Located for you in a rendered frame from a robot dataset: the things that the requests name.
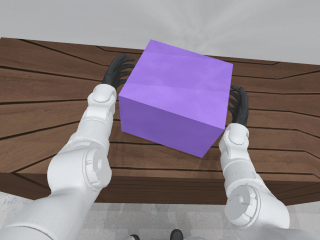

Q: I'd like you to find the robot right hand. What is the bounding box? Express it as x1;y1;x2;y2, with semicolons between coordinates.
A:
227;85;249;127

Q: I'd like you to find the left robot forearm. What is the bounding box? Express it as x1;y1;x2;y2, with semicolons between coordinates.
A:
47;84;117;187

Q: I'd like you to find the robot left hand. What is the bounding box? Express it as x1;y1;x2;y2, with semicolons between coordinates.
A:
101;53;136;90

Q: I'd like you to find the pedestal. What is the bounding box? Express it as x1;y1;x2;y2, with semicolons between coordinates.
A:
0;37;320;206

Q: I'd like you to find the right robot forearm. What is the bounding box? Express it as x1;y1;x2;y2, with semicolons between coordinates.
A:
218;123;277;199

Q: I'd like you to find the carton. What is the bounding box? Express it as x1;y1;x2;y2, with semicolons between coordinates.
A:
118;39;233;158

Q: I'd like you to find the left robot upper arm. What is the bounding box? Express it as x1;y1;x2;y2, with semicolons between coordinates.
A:
0;146;112;240

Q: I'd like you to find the right robot upper arm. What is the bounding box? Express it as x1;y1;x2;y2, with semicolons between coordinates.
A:
224;185;320;240

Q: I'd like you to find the right robot foot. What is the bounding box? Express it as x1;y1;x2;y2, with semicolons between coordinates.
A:
170;229;184;240

